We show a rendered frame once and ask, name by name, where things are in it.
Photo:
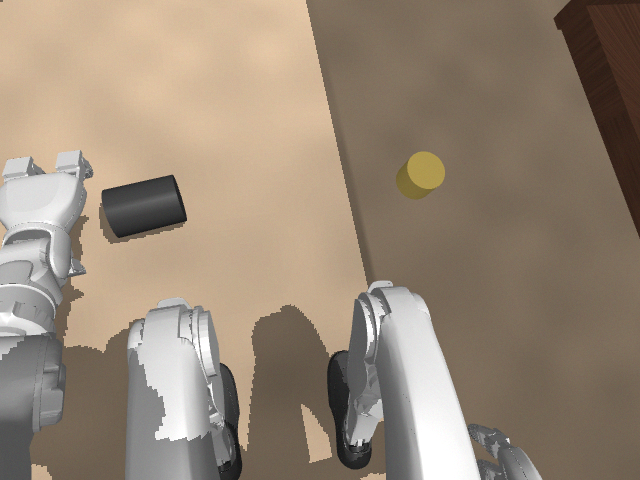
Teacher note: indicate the bookshelf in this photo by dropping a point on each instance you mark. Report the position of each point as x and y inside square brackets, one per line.
[603, 37]

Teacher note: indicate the right robot foot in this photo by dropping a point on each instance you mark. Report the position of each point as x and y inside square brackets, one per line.
[338, 393]

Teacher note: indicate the right robot hand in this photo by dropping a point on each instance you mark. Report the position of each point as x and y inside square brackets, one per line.
[514, 464]

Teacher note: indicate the left robot arm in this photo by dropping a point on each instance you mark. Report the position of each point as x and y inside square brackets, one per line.
[34, 267]

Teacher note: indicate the left robot hand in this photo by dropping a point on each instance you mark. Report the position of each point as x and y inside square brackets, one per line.
[30, 195]

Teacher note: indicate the left robot foot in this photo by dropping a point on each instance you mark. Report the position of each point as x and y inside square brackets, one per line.
[231, 470]

